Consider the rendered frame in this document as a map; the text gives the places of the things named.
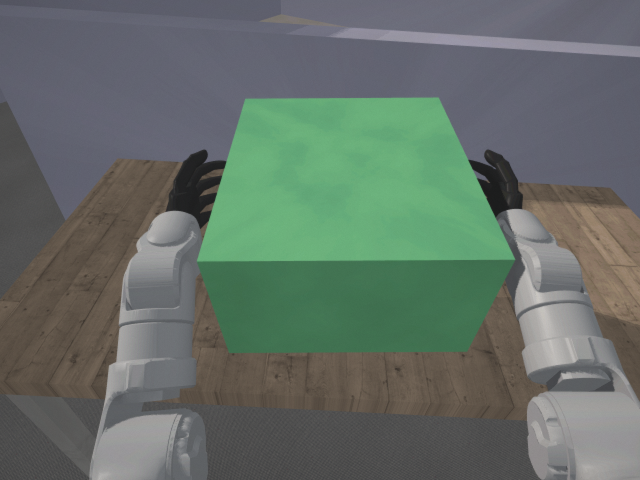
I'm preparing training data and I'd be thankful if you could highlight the left robot hand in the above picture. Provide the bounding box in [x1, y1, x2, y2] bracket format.
[166, 150, 227, 229]

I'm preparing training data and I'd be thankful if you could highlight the right robot upper arm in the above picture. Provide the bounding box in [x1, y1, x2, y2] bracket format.
[527, 391, 640, 480]

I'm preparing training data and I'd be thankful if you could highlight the left robot upper arm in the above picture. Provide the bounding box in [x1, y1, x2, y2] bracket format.
[92, 408, 208, 480]

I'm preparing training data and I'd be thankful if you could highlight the robot left forearm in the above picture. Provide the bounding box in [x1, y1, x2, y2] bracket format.
[89, 211, 202, 480]

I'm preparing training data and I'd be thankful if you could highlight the robot right forearm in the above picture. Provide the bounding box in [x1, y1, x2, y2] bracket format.
[496, 209, 640, 409]

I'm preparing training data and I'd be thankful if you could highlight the table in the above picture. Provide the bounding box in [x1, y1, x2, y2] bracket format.
[0, 158, 640, 477]

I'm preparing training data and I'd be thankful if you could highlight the right robot hand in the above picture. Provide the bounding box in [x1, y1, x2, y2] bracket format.
[468, 150, 523, 218]

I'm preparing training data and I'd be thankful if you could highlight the carton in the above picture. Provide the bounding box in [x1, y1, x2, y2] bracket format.
[197, 98, 515, 353]

